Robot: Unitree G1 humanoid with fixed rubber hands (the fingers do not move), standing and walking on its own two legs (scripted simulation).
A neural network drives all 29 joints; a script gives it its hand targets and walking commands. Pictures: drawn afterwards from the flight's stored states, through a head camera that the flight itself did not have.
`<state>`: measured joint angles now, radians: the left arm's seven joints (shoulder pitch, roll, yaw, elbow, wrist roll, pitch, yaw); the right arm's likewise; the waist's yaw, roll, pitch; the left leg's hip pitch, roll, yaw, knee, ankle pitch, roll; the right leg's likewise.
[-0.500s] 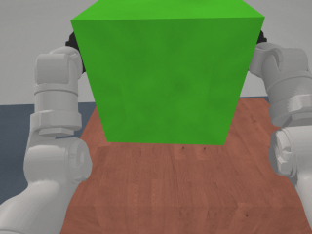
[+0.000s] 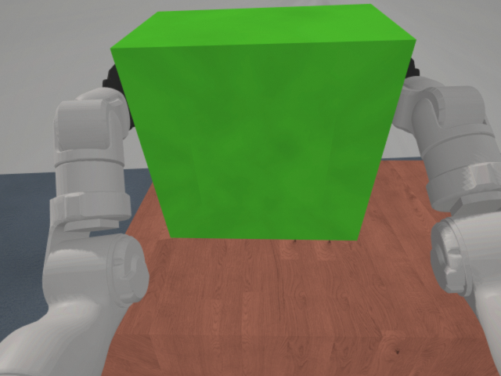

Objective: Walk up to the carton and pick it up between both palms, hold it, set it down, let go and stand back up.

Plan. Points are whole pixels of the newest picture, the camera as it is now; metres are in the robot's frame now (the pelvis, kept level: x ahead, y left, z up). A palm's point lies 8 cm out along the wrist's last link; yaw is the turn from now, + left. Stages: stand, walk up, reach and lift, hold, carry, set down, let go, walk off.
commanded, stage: hold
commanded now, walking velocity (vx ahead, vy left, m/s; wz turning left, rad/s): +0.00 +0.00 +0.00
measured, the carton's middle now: (261, 131) +0.37 +0.00 +0.30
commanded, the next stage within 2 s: none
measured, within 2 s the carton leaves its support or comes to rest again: neither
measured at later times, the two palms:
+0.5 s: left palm (128, 106) +0.36 +0.18 +0.34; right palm (416, 90) +0.35 -0.21 +0.36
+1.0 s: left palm (124, 108) +0.37 +0.19 +0.34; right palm (405, 89) +0.36 -0.20 +0.36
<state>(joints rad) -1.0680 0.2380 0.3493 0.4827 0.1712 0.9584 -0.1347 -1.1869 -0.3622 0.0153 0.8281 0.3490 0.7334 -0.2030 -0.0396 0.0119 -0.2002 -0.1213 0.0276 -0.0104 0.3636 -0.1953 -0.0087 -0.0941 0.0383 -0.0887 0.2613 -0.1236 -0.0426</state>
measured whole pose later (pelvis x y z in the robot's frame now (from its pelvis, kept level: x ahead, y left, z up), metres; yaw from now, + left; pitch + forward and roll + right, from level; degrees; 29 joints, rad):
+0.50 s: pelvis -0.01 +0.00 +0.00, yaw -1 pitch -2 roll -1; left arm -1.10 0.24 0.34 0.58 0.18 0.93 -0.15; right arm -1.25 -0.38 0.01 0.92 0.34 0.74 -0.18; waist -0.05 0.01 -0.22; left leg -0.14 0.03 0.00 0.36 -0.19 -0.01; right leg -0.13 0.04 -0.08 0.28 -0.12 -0.04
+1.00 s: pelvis +0.00 +0.00 +0.00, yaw +0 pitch +0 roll -1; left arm -1.08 0.25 0.30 0.51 0.14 0.95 -0.12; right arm -1.21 -0.38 0.00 0.87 0.37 0.73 -0.20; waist -0.06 -0.01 -0.24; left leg -0.17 0.03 -0.02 0.38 -0.20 -0.01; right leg -0.14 0.04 -0.09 0.26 -0.12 -0.04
